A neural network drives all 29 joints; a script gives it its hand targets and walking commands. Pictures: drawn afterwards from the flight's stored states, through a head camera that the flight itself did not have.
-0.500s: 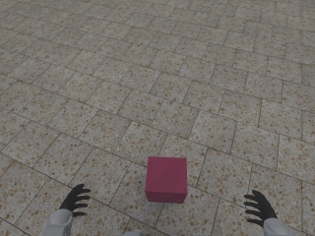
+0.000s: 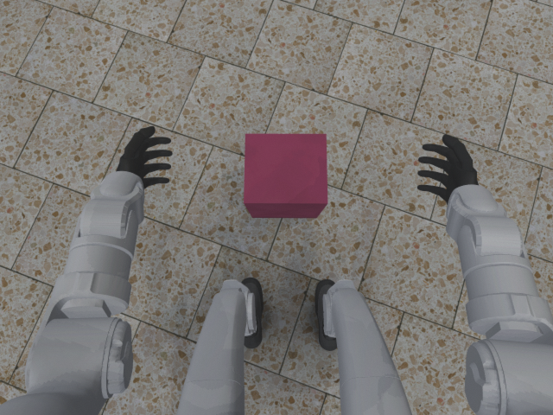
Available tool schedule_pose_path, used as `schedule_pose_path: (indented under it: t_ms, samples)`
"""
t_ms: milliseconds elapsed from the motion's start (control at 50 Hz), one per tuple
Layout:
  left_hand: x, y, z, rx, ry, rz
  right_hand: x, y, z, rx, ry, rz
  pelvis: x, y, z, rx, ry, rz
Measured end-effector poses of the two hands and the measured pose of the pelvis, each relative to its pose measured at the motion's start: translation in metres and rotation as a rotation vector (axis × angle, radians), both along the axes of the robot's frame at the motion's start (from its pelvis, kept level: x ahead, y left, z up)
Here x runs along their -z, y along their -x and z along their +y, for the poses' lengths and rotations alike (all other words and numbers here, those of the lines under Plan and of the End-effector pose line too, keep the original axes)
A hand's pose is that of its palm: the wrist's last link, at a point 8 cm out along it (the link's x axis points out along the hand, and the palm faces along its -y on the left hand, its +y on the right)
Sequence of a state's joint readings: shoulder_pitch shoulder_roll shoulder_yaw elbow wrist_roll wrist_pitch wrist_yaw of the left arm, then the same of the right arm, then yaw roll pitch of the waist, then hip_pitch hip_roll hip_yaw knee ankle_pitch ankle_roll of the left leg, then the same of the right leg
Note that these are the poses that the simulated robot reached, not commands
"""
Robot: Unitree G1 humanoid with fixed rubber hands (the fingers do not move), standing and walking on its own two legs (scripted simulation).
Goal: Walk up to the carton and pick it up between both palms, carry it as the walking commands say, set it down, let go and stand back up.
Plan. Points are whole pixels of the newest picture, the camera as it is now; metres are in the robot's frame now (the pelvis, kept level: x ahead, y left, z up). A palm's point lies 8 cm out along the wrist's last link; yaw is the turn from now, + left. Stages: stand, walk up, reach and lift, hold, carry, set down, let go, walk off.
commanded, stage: reach and lift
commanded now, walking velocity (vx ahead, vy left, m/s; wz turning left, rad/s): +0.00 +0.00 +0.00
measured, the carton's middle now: (285, 180) +0.53 -0.01 -0.56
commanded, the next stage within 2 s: none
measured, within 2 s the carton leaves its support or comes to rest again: neither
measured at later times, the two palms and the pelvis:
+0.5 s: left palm (175, 113) +0.55 +0.19 -0.16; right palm (413, 125) +0.52 -0.22 -0.15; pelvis +0.02 +0.00 -0.03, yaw +0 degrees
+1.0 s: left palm (182, 135) +0.54 +0.20 -0.23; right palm (377, 147) +0.52 -0.18 -0.24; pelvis -0.02 +0.00 -0.11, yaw -2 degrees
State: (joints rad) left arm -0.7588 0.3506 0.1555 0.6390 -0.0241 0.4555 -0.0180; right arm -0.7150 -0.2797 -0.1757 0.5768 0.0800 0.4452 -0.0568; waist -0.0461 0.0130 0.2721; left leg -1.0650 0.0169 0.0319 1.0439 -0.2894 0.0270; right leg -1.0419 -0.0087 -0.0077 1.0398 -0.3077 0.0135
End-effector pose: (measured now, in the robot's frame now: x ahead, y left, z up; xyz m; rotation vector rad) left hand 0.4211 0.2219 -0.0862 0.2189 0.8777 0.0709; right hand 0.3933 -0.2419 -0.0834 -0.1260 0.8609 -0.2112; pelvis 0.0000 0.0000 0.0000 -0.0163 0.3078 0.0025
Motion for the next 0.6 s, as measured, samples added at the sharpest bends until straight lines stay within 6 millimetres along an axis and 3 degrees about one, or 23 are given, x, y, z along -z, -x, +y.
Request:
schedule_pose_path:
  t_ms: [160,260,440,600]
  samples:
    - [0.02,-0.032,-0.003,-0.044,0.03,-0.039,0.03,-0.03,0.013,0.02,-0.038,-0.034,0.009,-0.006,0.007,0.013,-0.012,0.122]
    - [0.03,-0.064,-0.005,-0.052,0.06,-0.116,0.042,-0.062,0.023,0.001,-0.051,-0.112,0.019,-0.012,0.007,0.015,-0.017,0.207]
    - [0.054,-0.122,-0.028,-0.02,0.117,-0.227,0.056,-0.12,0.027,0.006,-0.05,-0.221,0.029,-0.021,0.003,0.006,-0.006,0.278]
    - [0.094,-0.136,-0.043,0.008,0.12,-0.291,0.097,-0.127,0.029,-0.007,-0.063,-0.256,0.027,-0.022,-0.003,0.029,-0.008,0.193]
